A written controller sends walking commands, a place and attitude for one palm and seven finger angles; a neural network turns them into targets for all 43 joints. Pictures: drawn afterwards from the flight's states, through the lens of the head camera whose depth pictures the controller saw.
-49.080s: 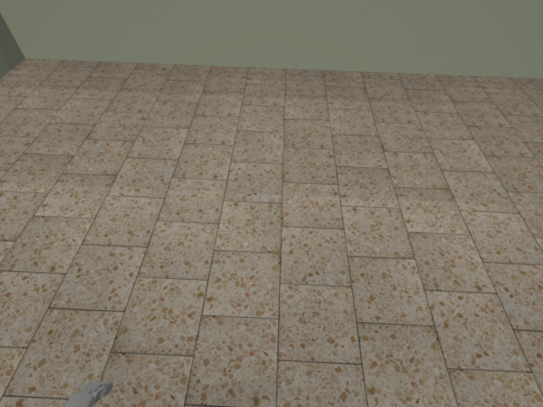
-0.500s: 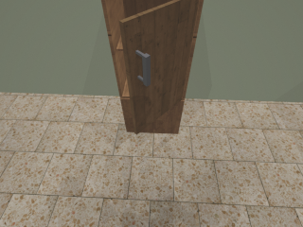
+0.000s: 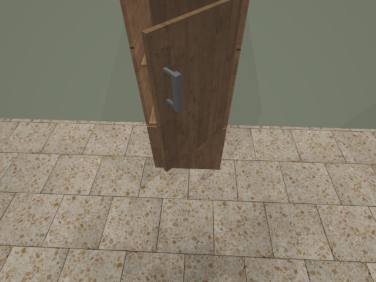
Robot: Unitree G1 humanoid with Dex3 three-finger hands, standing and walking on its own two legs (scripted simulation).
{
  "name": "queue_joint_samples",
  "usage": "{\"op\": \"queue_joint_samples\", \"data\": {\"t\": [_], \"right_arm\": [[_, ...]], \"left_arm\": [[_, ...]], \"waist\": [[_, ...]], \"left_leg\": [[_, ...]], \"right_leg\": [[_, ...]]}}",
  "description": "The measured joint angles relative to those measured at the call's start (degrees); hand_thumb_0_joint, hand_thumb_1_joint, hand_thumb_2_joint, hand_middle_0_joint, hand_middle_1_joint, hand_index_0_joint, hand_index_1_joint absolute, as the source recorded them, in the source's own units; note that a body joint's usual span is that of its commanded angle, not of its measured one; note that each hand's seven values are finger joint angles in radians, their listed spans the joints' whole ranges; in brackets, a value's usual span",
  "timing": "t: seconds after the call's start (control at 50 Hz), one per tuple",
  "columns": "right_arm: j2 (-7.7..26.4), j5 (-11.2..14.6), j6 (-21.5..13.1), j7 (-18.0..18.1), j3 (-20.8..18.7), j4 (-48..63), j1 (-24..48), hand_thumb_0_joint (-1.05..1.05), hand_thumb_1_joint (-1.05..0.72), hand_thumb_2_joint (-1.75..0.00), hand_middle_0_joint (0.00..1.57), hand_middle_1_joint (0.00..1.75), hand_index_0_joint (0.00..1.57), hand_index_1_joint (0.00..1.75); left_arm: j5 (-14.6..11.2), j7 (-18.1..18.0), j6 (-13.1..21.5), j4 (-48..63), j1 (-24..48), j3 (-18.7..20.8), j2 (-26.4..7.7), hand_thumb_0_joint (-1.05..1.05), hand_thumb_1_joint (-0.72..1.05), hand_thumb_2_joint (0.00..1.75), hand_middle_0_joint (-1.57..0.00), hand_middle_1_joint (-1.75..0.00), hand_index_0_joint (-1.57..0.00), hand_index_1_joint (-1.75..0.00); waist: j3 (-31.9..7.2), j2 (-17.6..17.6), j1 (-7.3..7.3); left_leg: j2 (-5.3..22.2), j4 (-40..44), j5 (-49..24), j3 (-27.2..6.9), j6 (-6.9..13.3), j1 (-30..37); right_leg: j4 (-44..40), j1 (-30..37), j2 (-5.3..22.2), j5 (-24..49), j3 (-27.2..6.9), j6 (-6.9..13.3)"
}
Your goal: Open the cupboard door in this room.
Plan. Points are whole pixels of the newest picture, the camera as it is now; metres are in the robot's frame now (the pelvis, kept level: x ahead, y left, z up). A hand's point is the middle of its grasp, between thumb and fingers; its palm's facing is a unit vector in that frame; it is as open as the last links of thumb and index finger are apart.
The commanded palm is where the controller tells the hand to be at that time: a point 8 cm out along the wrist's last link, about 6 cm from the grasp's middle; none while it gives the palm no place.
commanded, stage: walk to a spot facing it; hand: left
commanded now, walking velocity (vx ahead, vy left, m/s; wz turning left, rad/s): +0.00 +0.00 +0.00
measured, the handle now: (172, 90) +0.60 +0.08 +0.07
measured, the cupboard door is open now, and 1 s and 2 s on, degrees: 47 47 47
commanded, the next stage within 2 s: none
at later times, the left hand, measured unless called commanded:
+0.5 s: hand out of the picture +0.06 +0.20 -0.18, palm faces -0.13 -0.96 -0.23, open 7.4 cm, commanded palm none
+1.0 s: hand out of the picture +0.09 +0.12 -0.17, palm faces -0.36 -0.90 -0.26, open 7.4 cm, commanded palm none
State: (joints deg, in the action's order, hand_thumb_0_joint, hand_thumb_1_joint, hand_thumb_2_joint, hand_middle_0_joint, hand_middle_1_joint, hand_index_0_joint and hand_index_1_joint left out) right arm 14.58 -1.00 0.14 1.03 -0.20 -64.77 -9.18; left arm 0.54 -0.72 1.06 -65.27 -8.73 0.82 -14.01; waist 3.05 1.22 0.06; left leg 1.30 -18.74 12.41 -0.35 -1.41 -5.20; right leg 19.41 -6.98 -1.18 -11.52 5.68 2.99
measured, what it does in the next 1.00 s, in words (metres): steps on the spot, turning right: right foot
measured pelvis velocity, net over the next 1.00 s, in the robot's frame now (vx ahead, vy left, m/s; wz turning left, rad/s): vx -0.03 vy -0.05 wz -0.45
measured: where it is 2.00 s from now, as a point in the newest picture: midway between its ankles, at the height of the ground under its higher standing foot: outside the picture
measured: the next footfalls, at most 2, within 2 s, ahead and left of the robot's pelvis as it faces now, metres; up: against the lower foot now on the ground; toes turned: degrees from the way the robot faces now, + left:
right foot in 0.66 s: -0.01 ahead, -0.13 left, +0.00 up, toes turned -18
left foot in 1.20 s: +0.08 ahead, +0.07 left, +0.00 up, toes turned -33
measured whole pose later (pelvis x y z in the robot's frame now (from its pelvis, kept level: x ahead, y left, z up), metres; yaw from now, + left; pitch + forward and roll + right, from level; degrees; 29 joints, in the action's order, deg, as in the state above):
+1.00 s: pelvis -0.03 -0.05 -0.01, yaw -26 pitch +1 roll +2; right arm 13.0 -0.5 3.1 1.3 -4.0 -51.8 -3.0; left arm 1.6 -0.2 -1.4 -54.5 -13.5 3.7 -10.6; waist 5.4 0.2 2.1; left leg 2.0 -57.1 22.4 -1.4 -4.2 -27.0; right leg 27.1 -15.0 -5.4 -12.8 -6.4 4.7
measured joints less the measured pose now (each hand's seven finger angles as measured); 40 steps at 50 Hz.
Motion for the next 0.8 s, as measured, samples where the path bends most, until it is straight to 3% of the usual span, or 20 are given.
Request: {"op": "queue_joint_samples", "data": {"t": [0.14,0.24,0.4,0.52,0.58,0.64,0.66,0.72,0.8], "right_arm": [[-0.22,-0.07,0.13,0.27,-0.10,0.10,-0.36,0.01,-0.91,-0.89,0.20,0.29,0.20,0.30],[-1.51,-0.06,0.95,0.92,-0.59,1.63,-0.79,0.01,-0.91,-0.89,0.20,0.29,0.20,0.30],[-3.69,-0.09,1.75,1.17,-1.68,4.60,-2.87,0.00,-0.91,-0.89,0.20,0.29,0.20,0.30],[-3.94,-0.80,0.91,1.70,-2.01,5.68,-5.32,0.01,-0.91,-0.89,0.20,0.29,0.20,0.30],[-3.43,-1.12,1.13,1.50,-2.29,5.78,-5.56,0.01,-0.91,-0.89,0.20,0.29,0.21,0.30],[-2.73,-0.95,1.33,1.02,-2.70,6.42,-5.35,0.01,-0.91,-0.89,0.20,0.30,0.21,0.30],[-2.68,-0.60,1.53,0.79,-2.89,6.78,-5.39,0.01,-0.91,-0.89,0.20,0.30,0.21,0.30],[-1.49,0.09,3.13,0.54,-3.52,7.37,-2.49,0.01,-0.91,-0.89,0.20,0.29,0.21,0.30],[-1.23,0.27,3.43,0.29,-3.80,9.20,1.25,0.01,-0.91,-0.89,0.20,0.29,0.20,0.30]], "left_arm": [[-0.02,-0.12,-0.25,0.46,-0.02,0.13,0.25,0.00,0.90,0.89,-0.20,-0.30,-0.20,-0.30],[0.16,-0.12,-1.83,1.57,-0.94,0.87,1.27,0.00,0.91,0.89,-0.20,-0.30,-0.20,-0.30],[0.56,0.82,-4.18,4.27,-2.07,2.33,2.00,0.01,0.90,0.89,-0.20,-0.30,-0.20,-0.30],[0.79,1.81,-5.35,6.99,-0.85,3.75,1.89,0.01,0.91,0.89,-0.20,-0.30,-0.20,-0.30],[0.71,2.13,-4.93,8.50,-0.23,3.99,2.09,0.01,0.91,0.90,-0.20,-0.30,-0.20,-0.30],[0.68,2.36,-4.03,9.75,-0.22,3.95,1.94,0.01,0.91,0.90,-0.20,-0.30,-0.20,-0.30],[0.85,2.32,-3.39,10.20,-0.54,3.94,1.49,0.01,0.91,0.90,-0.20,-0.30,-0.20,-0.30],[0.81,1.18,-2.45,10.19,-0.06,3.80,2.07,0.00,0.91,0.90,-0.20,-0.30,-0.20,-0.30],[0.72,0.10,-2.59,10.49,-1.47,3.61,2.51,0.00,0.91,0.89,-0.20,-0.30,-0.20,-0.30]], "waist": [[-0.10,-0.23,0.08],[0.41,-0.15,0.44],[1.71,-1.57,-0.14],[2.95,-1.44,-0.02],[3.47,0.00,0.21],[3.68,1.36,0.20],[3.26,1.11,0.20],[4.67,2.34,0.07],[4.75,0.78,0.59]], "left_leg": [[0.41,-0.32,0.28,0.62,-0.20,0.06],[1.35,-4.21,2.40,2.68,-0.34,-1.76],[2.35,-10.16,5.38,6.53,0.19,-5.39],[3.07,-9.39,4.95,9.97,0.36,-4.91],[4.58,-9.55,5.08,11.31,-0.69,-4.59],[6.78,-13.24,7.12,12.61,-2.31,-5.60],[7.30,-16.57,8.43,12.75,-2.36,-7.22],[5.73,-34.66,17.12,5.51,-1.84,-14.56],[3.11,-46.08,13.27,2.34,-2.25,-21.15]], "right_leg": [[0.13,-0.15,-0.41,0.07,-0.59,0.16],[3.34,-2.53,-1.26,-0.80,-2.56,0.33],[9.58,-7.92,-2.20,-2.18,-6.26,0.01],[34.14,-16.64,-0.44,-14.50,-5.58,-2.41],[31.92,-15.81,1.38,-15.14,-4.04,-2.82],[20.82,-11.64,2.24,-9.30,-2.81,-2.53],[16.98,-10.16,2.24,-7.57,-3.14,-1.53],[18.45,-10.98,0.23,-8.71,-3.73,0.52],[13.43,-9.51,-1.11,-5.03,-6.44,1.25]]}}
